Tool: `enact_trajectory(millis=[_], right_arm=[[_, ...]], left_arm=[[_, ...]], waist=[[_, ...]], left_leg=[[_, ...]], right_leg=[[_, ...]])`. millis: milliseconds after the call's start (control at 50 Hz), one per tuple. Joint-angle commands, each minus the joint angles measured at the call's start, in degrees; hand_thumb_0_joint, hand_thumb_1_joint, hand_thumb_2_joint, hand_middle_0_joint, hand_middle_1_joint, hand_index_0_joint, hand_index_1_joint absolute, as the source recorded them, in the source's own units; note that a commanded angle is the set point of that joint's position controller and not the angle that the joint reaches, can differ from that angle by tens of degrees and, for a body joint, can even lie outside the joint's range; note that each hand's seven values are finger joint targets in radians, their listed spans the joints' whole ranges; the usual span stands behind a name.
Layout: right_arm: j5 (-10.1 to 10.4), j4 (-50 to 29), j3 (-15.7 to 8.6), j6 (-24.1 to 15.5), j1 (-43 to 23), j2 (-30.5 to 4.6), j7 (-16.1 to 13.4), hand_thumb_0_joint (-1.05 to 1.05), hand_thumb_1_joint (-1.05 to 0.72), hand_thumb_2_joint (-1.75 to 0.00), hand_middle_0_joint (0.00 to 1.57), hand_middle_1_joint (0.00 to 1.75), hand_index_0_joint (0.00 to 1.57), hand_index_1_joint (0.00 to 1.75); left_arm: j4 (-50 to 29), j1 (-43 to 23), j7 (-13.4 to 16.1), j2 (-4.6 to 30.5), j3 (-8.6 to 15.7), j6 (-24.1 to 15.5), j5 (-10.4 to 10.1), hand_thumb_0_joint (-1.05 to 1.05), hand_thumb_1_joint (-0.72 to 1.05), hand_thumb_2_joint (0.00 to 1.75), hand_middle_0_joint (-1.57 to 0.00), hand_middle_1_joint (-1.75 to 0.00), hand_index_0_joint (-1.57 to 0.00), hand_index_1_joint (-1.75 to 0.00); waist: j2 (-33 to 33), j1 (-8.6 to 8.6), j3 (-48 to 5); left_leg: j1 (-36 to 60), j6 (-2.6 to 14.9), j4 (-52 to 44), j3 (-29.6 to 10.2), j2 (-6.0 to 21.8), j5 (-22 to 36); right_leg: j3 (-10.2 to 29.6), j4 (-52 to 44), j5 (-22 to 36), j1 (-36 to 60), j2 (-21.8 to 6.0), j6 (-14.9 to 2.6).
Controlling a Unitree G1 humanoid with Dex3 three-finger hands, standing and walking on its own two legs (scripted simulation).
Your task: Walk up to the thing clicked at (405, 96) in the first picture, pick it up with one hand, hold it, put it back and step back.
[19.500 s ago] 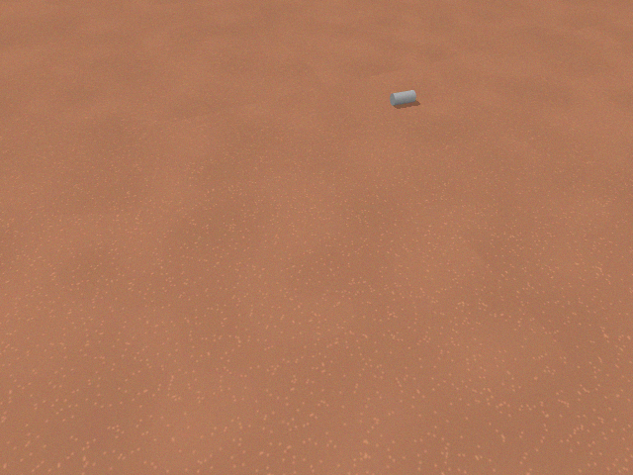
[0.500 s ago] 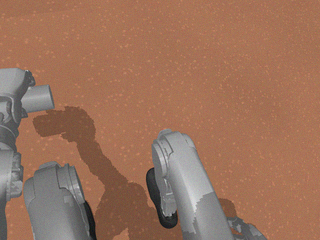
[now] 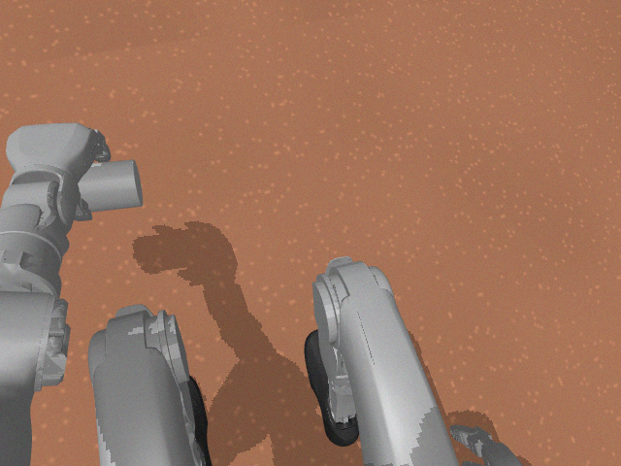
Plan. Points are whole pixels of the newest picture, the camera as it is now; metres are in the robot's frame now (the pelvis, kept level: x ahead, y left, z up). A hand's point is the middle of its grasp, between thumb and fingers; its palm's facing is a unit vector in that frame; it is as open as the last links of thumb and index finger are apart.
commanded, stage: lift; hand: left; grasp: from above
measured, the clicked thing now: (87, 188) +0.51 +0.21 -0.17
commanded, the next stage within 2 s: hold in 1.50 s
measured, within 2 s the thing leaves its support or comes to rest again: neither
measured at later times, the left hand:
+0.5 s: hand out of the picture +0.43 +0.24 +0.01, palm faces -0.45 -0.02 -0.90, open 9.2 cm
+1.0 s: hand out of the picture +0.37 +0.24 +0.21, palm faces -0.45 -0.06 -0.89, open 9.2 cm
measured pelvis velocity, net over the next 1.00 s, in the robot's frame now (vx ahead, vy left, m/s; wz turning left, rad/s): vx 0.03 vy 0.00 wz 0.06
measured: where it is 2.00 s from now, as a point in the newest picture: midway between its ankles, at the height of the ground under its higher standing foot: (267, 432)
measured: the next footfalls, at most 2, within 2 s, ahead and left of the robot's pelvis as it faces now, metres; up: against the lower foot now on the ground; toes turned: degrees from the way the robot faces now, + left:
none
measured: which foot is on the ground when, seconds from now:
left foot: down 0.00-1.00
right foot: down 0.00-1.00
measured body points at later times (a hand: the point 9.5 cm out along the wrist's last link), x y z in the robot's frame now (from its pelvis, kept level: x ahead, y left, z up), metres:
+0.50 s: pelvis +0.00 +0.01 +0.11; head +0.17 +0.03 +0.52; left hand +0.45 +0.24 +0.07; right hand +0.10 -0.27 -0.01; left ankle +0.08 +0.13 -0.32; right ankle +0.11 -0.13 -0.32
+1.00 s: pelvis +0.03 +0.00 +0.29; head +0.11 +0.01 +0.73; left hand +0.39 +0.24 +0.26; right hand +0.14 -0.26 +0.16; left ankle +0.08 +0.13 -0.32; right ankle +0.11 -0.13 -0.32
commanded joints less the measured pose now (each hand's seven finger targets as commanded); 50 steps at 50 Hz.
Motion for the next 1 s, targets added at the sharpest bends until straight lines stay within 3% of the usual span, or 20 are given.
enact_trajectory(millis=[0,120,140,200,260,320,360,460,480,500,540,600,700,800,820,860,980], right_arm=[[1.3,-1.64,-5.42,1.11,11.9,-13.09,-1.45,0.0,-0.91,-0.91,0.2,0.3,0.2,0.3],[2.53,-3.33,-6.38,2.42,11.81,-12.42,-2.37,0.0,-0.91,-0.91,0.2,0.3,0.2,0.3],[2.76,-3.43,-6.44,2.58,11.91,-12.71,-2.57,0.0,-0.91,-0.91,0.2,0.3,0.2,0.3],[3.38,-4.77,-6.93,3.01,10.67,-12.15,-3.1,0.0,-0.91,-0.91,0.2,0.3,0.2,0.3],[3.91,-5.64,-7.02,3.36,9.66,-11.94,-3.83,0.0,-0.91,-0.91,0.2,0.3,0.2,0.3],[4.58,-6.46,-7.57,3.7,8.83,-11.44,-4.49,0.0,-0.91,-0.91,0.2,0.3,0.2,0.3],[5.1,-6.8,-7.51,3.83,8.12,-10.89,-5.0,0.0,-0.91,-0.91,0.2,0.3,0.2,0.3],[5.97,-7.33,-7.86,4.21,6.55,-10.36,-6.48,0.0,-0.91,-0.91,0.2,0.3,0.2,0.3],[6.1,-7.32,-7.81,4.21,5.69,-10.08,-6.8,0.0,-0.91,-0.91,0.2,0.3,0.2,0.3],[6.2,-7.47,-7.75,4.13,5.72,-9.74,-6.98,0.0,-0.91,-0.91,0.2,0.3,0.2,0.3],[6.52,-7.35,-7.82,4.13,4.68,-9.06,-7.71,0.0,-0.91,-0.91,0.2,0.3,0.2,0.3],[6.97,-7.22,-7.85,3.96,4.1,-8.32,-8.52,0.0,-0.91,-0.91,0.2,0.3,0.2,0.3],[7.65,-7.19,-7.12,3.22,2.49,-7.09,-10.11,0.0,-0.91,-0.91,0.2,0.3,0.2,0.3],[8.18,-6.12,-6.81,2.21,1.94,-5.86,-11.31,0.0,-0.91,-0.91,0.2,0.3,0.2,0.3],[8.24,-5.89,-6.9,1.93,1.95,-5.88,-11.51,0.0,-0.91,-0.91,0.2,0.3,0.2,0.3],[8.3,-5.5,-6.63,1.4,2.09,-5.3,-11.66,0.0,-0.91,-0.91,0.2,0.3,0.2,0.3],[8.27,-4.71,-7.0,0.36,2.6,-5.44,-11.87,0.0,-0.91,-0.91,0.2,0.3,0.2,0.3]], left_arm=[[-14.7,-19.4,-0.5,11.93,1.46,0.29,-1.82,0.0,0.81,0.65,-1.28,-0.32,-1.22,-0.38],[-21.18,-15.47,-3.0,9.79,0.78,-0.04,-3.48,0.0,0.82,0.68,-1.28,-0.35,-1.22,-0.41],[-21.01,-13.89,-3.25,10.67,1.36,0.1,-3.45,0.0,0.82,0.69,-1.28,-0.36,-1.22,-0.42],[-25.96,-11.98,-4.33,9.44,0.51,0.44,-4.55,0.0,0.84,0.68,-1.28,-0.37,-1.23,-0.42],[-27.83,-8.7,-5.06,9.05,0.31,0.94,-5.51,0.0,0.85,0.67,-1.28,-0.37,-1.24,-0.42],[-32.45,-7.5,-5.92,9.11,0.2,1.56,-6.14,0.0,0.85,0.67,-1.27,-0.38,-1.23,-0.42],[-34.18,-5.02,-6.39,7.63,-0.49,2.13,-7.21,0.0,0.84,0.66,-1.27,-0.37,-1.22,-0.42],[-38.12,-1.36,-7.14,7.13,-0.51,3.36,-7.69,0.0,0.82,0.66,-1.28,-0.32,-1.22,-0.39],[-36.91,1.93,-7.26,6.99,-0.33,3.73,-8.06,0.0,0.81,0.65,-1.28,-0.31,-1.22,-0.37],[-38.51,2.39,-7.64,5.53,-1.39,3.79,-8.32,0.0,0.8,0.66,-1.28,-0.31,-1.21,-0.38],[-40.16,3.83,-7.82,6.85,-0.42,4.1,-8.6,0.0,0.8,0.65,-1.27,-0.32,-1.21,-0.38],[-42.88,5.68,-8.47,5.51,-0.97,4.12,-9.44,0.0,0.81,0.66,-1.28,-0.32,-1.22,-0.39],[-43.15,10.87,-8.37,5.26,-1.12,3.94,-10.15,0.0,0.81,0.66,-1.31,-0.29,-1.23,-0.37],[-41.43,14.34,-7.79,3.2,-2.39,3.88,-10.08,0.0,0.8,0.66,-1.29,-0.3,-1.22,-0.38],[-41.59,14.71,-7.59,4.53,-1.44,3.66,-9.95,0.0,0.79,0.65,-1.28,-0.31,-1.21,-0.39],[-40.13,15.88,-7.34,1.71,-3.07,3.45,-10.23,0.0,0.77,0.66,-1.28,-0.31,-1.2,-0.39],[-39.71,16.8,-6.27,1.42,-3.26,2.89,-9.87,0.0,0.77,0.62,-1.27,-0.31,-1.2,-0.38]], waist=[[11.64,0.43,-42.88],[8.8,1.31,-42.0],[7.79,1.73,-40.95],[9.73,3.09,-44.14],[7.24,3.35,-39.76],[8.78,4.53,-43.88],[8.11,4.64,-42.09],[8.43,5.53,-40.32],[6.99,6.08,-38.93],[7.53,5.79,-39.15],[6.99,6.62,-38.9],[6.2,6.61,-37.65],[3.94,7.64,-32.14],[1.24,7.88,-26.78],[0.93,8.24,-25.97],[0.92,8.21,-23.75],[0.55,9.4,-22.68]], left_leg=[[27.69,3.15,-16.21,6.6,-2.05,6.86],[30.93,3.19,-20.08,6.19,-1.87,7.11],[31.06,3.29,-20.63,6.02,-1.95,6.98],[35.71,3.06,-23.89,5.69,-1.67,6.54],[34.86,3.25,-26.51,5.35,-1.86,3.69],[41.01,3.18,-30.0,4.93,-1.45,4.9],[42.18,3.18,-32.41,4.58,-1.39,4.47],[49.96,2.71,-39.53,3.09,-0.81,4.12],[51.4,2.66,-40.65,2.87,-0.74,4.03],[52.86,2.53,-41.87,3.29,-0.65,5.15],[55.5,2.63,-44.18,3.58,-0.64,5.18],[59.55,2.47,-47.83,3.98,-0.63,6.89],[64.63,2.68,-55.6,4.19,-0.67,2.87],[70.33,2.63,-61.36,5.01,-0.73,5.74],[71.06,2.62,-62.45,5.18,-0.79,5.86],[73.1,2.45,-65.24,5.05,-0.8,6.59],[81.0,2.24,-71.6,5.63,-0.88,11.26]], right_leg=[[-3.44,-16.7,8.25,27.16,2.3,-4.13],[-3.25,-20.31,8.02,29.7,2.19,-4.2],[-3.29,-21.15,7.7,29.88,2.08,-4.21],[-2.92,-22.71,7.67,31.51,2.04,-4.12],[-2.66,-26.23,4.46,32.53,2.0,-4.16],[-2.3,-27.93,6.58,35.89,2.02,-3.81],[-2.06,-29.96,6.59,37.57,1.91,-3.58],[-2.05,-34.28,6.96,40.98,1.74,-3.43],[-2.07,-35.49,6.63,41.8,1.77,-3.41],[-1.92,-36.49,7.55,43.34,1.79,-3.38],[-1.55,-39.43,7.47,46.54,1.9,-3.25],[-1.02,-43.57,8.51,50.59,1.75,-3.12],[0.08,-52.0,4.93,58.78,2.2,-2.82],[1.26,-59.73,6.06,65.72,2.43,-2.87],[1.67,-61.29,5.81,67.21,2.3,-2.82],[1.93,-63.61,6.36,69.42,2.32,-2.81],[2.38,-70.57,10.48,77.22,2.44,-2.75]])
